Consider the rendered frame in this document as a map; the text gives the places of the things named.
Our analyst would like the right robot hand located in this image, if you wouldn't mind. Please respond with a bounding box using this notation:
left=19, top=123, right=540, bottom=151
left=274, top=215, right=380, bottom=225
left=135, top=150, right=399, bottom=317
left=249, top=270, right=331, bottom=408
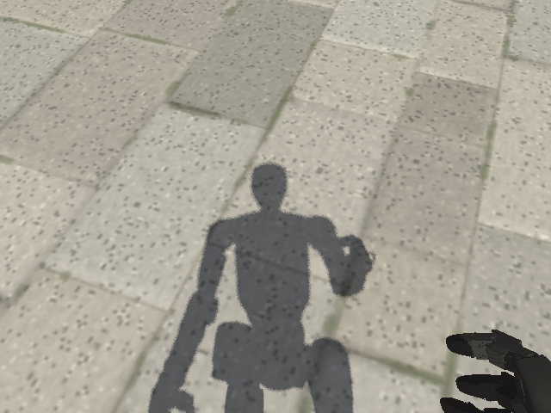
left=440, top=330, right=551, bottom=413

